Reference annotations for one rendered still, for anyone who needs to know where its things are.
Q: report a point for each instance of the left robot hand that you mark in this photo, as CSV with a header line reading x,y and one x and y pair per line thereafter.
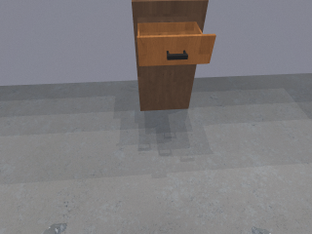
x,y
55,228

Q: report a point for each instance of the cabinet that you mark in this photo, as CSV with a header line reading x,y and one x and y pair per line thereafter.
x,y
166,87

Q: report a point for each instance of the drawer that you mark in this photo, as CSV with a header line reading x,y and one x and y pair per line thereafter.
x,y
154,39

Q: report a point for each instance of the handle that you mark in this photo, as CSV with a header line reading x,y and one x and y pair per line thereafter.
x,y
177,56

